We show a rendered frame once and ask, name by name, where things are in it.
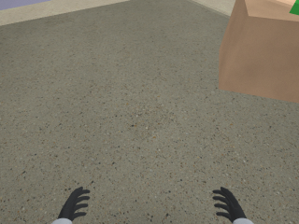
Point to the carton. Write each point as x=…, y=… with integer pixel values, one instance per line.
x=295, y=8

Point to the right robot hand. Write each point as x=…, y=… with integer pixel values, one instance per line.
x=233, y=207

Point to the left robot hand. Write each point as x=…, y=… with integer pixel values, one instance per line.
x=71, y=206

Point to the pedestal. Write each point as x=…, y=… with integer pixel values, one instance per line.
x=259, y=52

